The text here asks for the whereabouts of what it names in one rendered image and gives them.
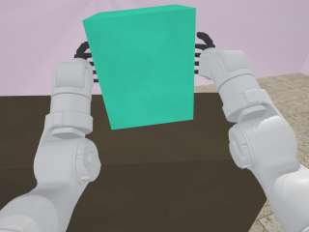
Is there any right robot hand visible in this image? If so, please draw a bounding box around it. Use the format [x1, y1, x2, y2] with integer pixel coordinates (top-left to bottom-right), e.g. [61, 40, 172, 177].
[194, 32, 215, 74]

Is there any right robot forearm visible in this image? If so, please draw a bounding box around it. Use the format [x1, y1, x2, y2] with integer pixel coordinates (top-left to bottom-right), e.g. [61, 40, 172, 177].
[198, 47, 298, 154]

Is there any left robot forearm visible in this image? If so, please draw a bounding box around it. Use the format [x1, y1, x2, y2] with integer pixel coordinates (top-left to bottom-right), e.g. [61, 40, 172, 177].
[33, 58, 94, 179]

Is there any carton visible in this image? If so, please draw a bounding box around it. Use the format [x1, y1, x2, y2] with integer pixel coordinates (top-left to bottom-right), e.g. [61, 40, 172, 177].
[82, 4, 196, 130]

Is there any robot left upper arm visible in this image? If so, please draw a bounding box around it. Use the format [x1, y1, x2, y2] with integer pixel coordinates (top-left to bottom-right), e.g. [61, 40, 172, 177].
[0, 137, 101, 232]

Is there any left robot hand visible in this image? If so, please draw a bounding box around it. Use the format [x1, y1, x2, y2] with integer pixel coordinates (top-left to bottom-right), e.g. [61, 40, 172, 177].
[74, 42, 98, 83]

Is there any robot right upper arm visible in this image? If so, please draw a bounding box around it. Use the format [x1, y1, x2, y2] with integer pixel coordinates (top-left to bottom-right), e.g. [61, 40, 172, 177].
[228, 114, 309, 232]

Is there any pedestal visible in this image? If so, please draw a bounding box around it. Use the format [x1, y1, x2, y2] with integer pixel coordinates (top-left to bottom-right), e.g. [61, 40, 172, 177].
[0, 92, 267, 232]

